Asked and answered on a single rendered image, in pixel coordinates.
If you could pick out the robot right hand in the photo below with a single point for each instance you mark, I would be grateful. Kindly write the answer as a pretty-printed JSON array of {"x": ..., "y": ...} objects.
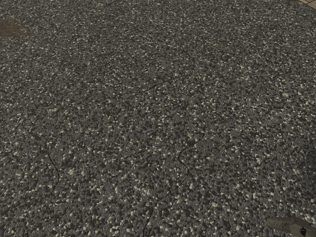
[{"x": 293, "y": 225}]

